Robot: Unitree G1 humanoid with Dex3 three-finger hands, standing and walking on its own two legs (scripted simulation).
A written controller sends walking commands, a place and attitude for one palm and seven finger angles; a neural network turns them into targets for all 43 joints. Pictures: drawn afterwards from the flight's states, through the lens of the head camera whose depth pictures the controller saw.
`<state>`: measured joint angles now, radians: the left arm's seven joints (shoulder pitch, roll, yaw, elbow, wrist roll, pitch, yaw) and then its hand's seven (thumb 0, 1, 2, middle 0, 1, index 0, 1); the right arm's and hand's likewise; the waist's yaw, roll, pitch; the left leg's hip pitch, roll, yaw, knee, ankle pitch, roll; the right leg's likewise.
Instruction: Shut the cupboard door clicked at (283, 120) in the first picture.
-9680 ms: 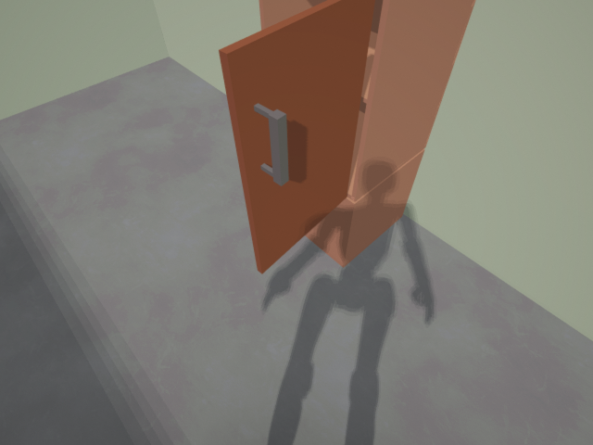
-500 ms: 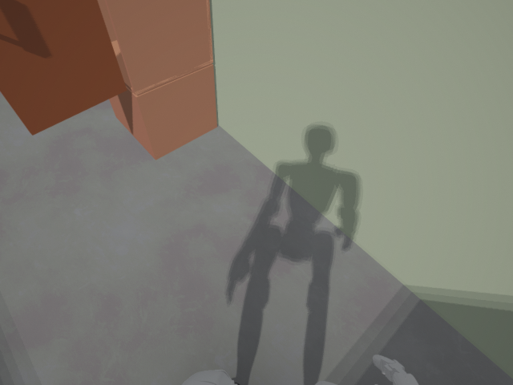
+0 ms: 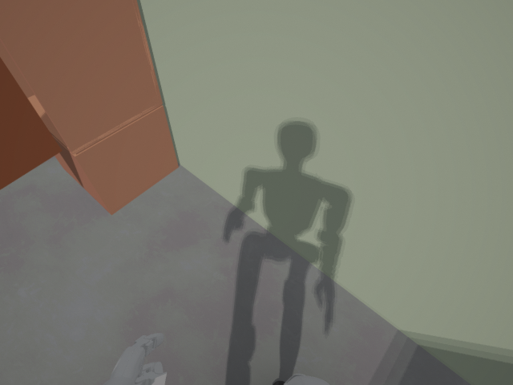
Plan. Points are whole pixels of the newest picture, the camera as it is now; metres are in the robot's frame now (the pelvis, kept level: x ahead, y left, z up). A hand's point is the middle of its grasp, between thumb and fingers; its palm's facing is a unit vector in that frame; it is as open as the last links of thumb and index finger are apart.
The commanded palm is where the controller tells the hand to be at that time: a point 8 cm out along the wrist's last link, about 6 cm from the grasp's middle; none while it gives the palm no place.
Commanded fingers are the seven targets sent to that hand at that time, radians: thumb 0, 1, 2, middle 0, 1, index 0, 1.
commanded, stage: walk to a spot facing it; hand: left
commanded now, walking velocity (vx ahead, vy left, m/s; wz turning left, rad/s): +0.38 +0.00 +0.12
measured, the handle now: out of the picture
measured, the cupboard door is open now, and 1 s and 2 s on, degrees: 95 95 95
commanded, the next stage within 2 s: turn to face it in 0.32 s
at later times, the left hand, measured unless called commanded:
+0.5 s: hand out of the picture +0.13 +0.20 -0.18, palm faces +0.20 -0.97 -0.13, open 7.3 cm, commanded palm none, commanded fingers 0.00 0.90 0.90 -0.20 -0.30 -0.20 -0.30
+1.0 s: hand (133, 249) +0.40 +0.25 -0.13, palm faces +0.34 -0.91 -0.25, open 7.3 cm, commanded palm none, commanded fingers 0.00 0.90 0.90 -0.20 -0.30 -0.20 -0.30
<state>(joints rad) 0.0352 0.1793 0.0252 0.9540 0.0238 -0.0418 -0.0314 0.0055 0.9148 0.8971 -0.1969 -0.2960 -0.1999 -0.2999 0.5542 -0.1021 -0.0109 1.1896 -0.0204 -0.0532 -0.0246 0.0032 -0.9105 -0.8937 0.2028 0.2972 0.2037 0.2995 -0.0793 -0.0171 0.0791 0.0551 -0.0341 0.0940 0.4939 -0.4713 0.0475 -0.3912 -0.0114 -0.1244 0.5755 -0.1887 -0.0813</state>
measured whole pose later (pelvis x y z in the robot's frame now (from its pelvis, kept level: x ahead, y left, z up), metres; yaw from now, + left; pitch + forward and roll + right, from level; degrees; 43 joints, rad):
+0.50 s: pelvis +0.23 +0.05 -0.01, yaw +7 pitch -1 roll -1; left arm 0.41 0.17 0.02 1.16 0.01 -0.04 0.00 0.00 0.92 0.90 -0.20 -0.30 -0.20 -0.30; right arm 0.07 -0.21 -0.05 0.98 -0.03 -0.06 0.01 0.00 -0.92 -0.89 0.20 0.30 0.20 0.30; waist 0.03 -0.04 0.07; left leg -0.44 0.02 0.13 0.66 -0.18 0.08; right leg -0.15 -0.09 -0.13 0.95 -0.51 0.02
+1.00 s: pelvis +0.34 +0.03 +0.01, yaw +22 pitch +1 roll +0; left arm 0.11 0.18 0.04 0.88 0.02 -0.02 0.02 0.00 0.91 0.90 -0.20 -0.30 -0.20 -0.30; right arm 0.23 -0.23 -0.09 0.99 -0.02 0.06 0.01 0.01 -0.91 -0.89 0.20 0.30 0.20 0.30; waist -0.05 0.03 0.06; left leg -0.47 -0.05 -0.03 0.96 -0.48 -0.03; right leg -0.26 -0.05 -0.09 0.55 -0.31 0.00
